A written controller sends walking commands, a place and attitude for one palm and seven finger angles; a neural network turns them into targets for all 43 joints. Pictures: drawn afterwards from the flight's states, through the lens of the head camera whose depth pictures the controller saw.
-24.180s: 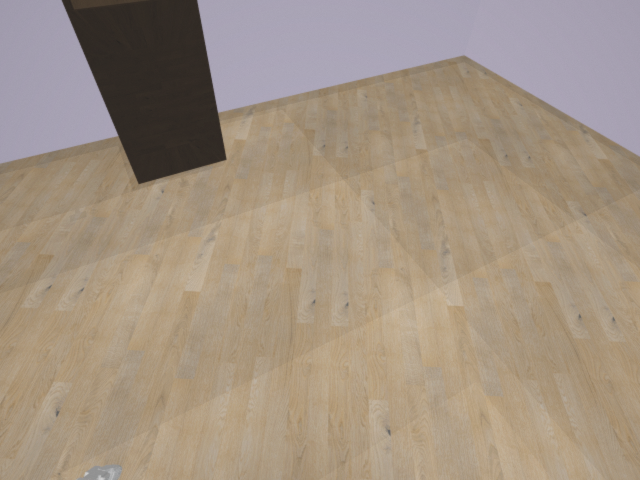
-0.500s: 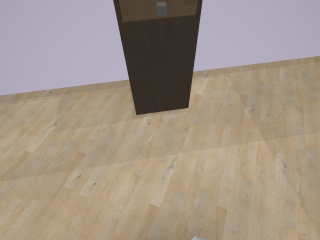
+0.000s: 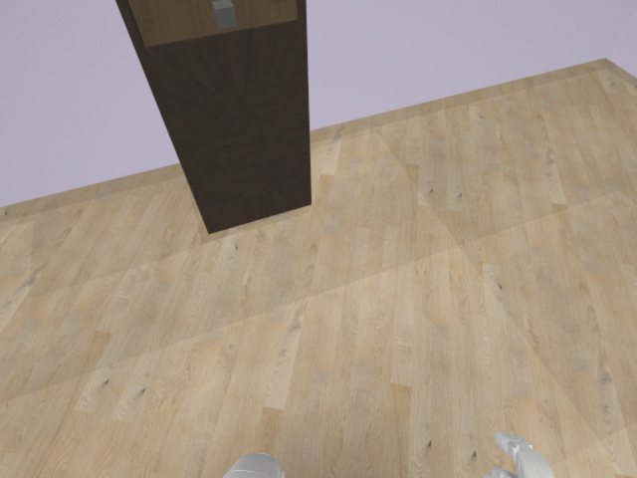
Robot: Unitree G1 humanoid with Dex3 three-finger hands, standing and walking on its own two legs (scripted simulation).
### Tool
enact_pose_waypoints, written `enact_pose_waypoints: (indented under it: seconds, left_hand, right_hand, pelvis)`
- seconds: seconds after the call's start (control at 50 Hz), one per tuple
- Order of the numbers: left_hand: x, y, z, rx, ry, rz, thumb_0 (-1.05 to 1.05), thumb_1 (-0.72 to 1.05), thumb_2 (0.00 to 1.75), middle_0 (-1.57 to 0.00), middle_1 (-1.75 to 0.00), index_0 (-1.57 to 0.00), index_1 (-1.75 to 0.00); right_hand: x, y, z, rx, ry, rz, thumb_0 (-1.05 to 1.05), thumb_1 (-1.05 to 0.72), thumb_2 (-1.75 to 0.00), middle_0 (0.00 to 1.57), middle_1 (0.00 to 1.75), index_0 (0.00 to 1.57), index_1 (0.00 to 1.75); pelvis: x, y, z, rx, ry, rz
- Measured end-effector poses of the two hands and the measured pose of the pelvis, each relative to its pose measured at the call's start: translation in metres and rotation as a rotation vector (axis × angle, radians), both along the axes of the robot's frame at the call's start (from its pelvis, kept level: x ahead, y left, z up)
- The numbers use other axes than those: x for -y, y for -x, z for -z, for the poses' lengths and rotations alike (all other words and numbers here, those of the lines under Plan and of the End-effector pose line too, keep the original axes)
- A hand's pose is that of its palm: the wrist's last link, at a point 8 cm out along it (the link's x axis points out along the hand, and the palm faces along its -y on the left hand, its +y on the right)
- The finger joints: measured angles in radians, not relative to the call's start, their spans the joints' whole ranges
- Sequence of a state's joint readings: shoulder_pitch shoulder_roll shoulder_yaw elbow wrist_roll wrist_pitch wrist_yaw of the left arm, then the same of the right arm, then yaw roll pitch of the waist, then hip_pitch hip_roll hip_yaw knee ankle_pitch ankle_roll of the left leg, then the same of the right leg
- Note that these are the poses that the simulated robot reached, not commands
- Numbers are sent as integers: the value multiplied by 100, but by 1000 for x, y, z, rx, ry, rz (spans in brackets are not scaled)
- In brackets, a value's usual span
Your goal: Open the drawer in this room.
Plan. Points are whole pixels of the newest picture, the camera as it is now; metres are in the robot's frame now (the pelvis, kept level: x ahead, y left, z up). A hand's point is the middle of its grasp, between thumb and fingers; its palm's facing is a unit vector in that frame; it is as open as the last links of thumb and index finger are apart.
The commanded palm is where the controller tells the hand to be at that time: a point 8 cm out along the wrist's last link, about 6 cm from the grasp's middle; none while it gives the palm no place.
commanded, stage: walk to a spot facing it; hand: left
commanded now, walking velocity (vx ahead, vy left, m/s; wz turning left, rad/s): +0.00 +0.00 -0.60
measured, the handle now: (222, 9) +1.02 +0.35 +0.05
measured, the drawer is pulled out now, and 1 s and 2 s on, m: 0.00 0.00 0.00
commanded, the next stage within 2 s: turn to face it in 1.46 s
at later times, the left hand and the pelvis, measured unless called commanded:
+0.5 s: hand (205, 408) +0.21 +0.21 -0.17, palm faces -0.33 -0.93 -0.16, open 7.4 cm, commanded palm none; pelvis +0.06 +0.05 +0.00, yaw -20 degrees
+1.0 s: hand (319, 316) +0.38 +0.05 -0.16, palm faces -0.52 -0.82 -0.24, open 7.3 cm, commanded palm none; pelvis +0.23 -0.09 +0.00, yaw -34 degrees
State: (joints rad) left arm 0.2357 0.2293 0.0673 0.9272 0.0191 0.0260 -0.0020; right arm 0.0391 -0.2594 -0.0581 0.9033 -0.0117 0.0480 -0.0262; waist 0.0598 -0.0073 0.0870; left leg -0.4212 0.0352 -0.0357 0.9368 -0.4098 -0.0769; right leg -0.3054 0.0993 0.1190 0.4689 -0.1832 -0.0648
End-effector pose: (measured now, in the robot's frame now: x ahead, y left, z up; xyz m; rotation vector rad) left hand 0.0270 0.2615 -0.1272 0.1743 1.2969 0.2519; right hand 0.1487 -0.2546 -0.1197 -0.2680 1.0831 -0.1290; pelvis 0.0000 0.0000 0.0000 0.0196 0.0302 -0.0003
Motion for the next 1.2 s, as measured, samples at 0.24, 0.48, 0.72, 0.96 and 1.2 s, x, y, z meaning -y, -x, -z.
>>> enact_pose_waypoints:
  seconds: [0.24,0.48,0.72,0.96,1.2]
  left_hand:
    - [-58,-59,14,10,55,160,1,91,90,-20,-30,-19,-30]
    - [-9,-184,18,27,107,411,1,91,90,-20,-30,-19,-30]
    - [182,-362,26,245,192,733,1,91,90,-20,-30,-19,-30]
    - [178,-373,6,68,56,687,0,93,90,-21,-30,-20,-30]
    - [143,-390,28,-210,14,563,0,91,90,-20,-30,-20,-30]
  right_hand:
    - [-50,89,-14,-59,33,162,0,-91,-90,20,30,20,30]
    - [-97,214,-7,-333,-42,508,0,-91,-90,20,30,20,30]
    - [-114,249,14,-603,-235,798,1,-91,-90,20,30,20,30]
    - [59,20,19,-65,-116,701,1,-91,-90,20,30,19,30]
    - [142,-192,1,150,-17,550,0,-91,-90,20,30,19,30]
  pelvis:
    - [-54,-9,-2,15,61,145]
    - [-50,-59,-2,-2,62,326]
    - [29,-131,28,-7,33,482]
    - [85,-209,3,7,24,584]
    - [116,-333,17,-4,42,656]
